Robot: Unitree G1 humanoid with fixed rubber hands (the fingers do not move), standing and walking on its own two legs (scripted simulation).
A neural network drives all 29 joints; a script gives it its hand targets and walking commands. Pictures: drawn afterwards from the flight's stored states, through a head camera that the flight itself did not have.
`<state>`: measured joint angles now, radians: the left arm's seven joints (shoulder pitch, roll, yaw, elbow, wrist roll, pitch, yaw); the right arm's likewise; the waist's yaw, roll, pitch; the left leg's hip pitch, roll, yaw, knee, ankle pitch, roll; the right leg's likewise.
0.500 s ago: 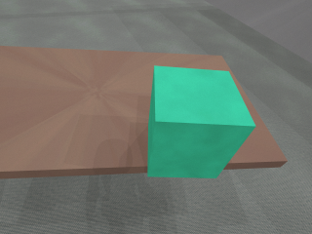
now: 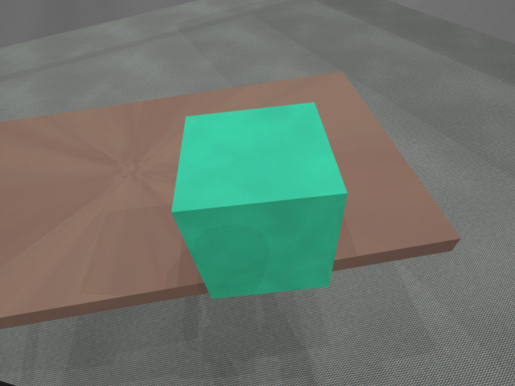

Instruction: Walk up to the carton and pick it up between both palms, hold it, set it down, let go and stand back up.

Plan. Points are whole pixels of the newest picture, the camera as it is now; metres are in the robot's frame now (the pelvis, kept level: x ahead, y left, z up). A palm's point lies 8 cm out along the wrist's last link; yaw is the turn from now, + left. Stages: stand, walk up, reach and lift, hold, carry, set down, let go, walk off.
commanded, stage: walk up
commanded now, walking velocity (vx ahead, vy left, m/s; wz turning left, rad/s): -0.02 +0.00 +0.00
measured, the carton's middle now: (260, 205) +0.39 +0.00 +0.07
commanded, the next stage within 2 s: none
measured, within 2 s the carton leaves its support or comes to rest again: neither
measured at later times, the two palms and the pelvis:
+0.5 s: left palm out of the picture -0.04 +0.28 -0.16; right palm out of the picture -0.04 -0.16 -0.13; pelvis -0.06 +0.05 +0.00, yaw +1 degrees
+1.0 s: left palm out of the picture -0.06 +0.24 -0.14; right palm out of the picture -0.14 -0.19 -0.15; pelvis -0.06 +0.02 +0.00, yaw -1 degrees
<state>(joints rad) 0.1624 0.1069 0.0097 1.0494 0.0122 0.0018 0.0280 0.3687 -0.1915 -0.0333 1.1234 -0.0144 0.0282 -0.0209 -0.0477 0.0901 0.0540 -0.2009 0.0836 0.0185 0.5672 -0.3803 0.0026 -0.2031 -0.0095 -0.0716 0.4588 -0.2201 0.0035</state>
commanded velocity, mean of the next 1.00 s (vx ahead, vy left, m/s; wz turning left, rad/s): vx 0.05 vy -0.02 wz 0.01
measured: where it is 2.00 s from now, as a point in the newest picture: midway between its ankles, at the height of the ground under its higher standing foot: outside the picture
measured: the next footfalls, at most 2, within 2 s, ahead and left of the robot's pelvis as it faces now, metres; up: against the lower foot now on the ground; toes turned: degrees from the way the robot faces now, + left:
right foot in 0.94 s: -0.10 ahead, -0.06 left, +0.00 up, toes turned -7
left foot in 1.30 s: +0.17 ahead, +0.10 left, +0.00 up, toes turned +6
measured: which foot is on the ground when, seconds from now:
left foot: down 0.00-0.96, up 0.98-1.00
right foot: down 0.00-0.36, up 0.38-0.92, down 0.94-1.00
